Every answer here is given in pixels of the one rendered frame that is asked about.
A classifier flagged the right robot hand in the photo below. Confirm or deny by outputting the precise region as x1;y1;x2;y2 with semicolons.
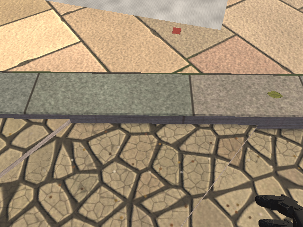
255;194;303;227

